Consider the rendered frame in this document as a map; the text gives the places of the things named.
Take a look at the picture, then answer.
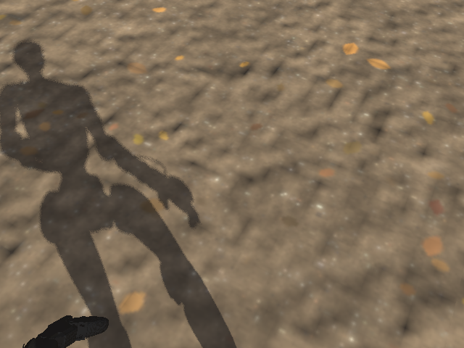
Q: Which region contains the robot left hand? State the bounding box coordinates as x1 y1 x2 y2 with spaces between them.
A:
22 315 109 348

